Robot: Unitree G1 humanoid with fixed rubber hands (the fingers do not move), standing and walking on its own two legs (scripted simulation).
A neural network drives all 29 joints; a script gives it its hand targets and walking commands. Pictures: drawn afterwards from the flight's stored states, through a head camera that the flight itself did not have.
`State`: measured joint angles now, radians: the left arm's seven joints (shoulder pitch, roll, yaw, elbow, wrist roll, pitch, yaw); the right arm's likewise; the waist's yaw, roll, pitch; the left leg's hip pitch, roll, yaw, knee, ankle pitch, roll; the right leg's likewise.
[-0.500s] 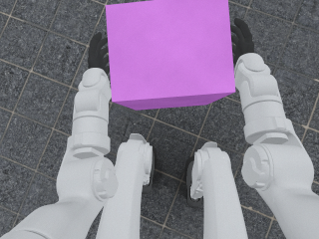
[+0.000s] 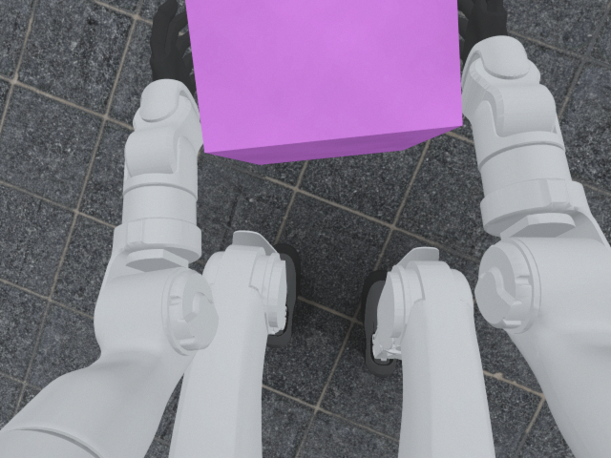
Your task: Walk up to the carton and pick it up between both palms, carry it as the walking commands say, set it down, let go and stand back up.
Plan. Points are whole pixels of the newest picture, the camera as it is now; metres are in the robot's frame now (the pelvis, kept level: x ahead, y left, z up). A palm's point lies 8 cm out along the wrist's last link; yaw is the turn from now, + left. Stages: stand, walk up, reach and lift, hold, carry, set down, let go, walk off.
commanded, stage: set down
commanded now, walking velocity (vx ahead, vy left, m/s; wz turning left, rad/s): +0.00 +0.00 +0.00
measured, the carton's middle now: (323, 74) +0.53 +0.04 -0.19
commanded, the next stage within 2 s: none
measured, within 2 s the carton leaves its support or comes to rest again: rests again in 1.04 s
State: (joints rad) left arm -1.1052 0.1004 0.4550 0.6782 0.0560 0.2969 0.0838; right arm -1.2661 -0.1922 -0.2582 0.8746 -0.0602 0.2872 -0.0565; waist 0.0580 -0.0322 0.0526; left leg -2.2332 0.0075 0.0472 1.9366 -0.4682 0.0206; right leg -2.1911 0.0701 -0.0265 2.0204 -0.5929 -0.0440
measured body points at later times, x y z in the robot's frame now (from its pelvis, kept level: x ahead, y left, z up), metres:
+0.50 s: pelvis +0.00 +0.00 -0.05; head +0.35 +0.00 +0.23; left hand +0.53 +0.21 -0.19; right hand +0.57 -0.12 -0.20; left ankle +0.13 +0.11 -0.39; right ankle +0.09 -0.09 -0.39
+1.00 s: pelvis -0.01 +0.00 -0.06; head +0.35 +0.00 +0.21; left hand +0.53 +0.21 -0.21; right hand +0.56 -0.12 -0.22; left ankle +0.13 +0.11 -0.39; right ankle +0.09 -0.09 -0.39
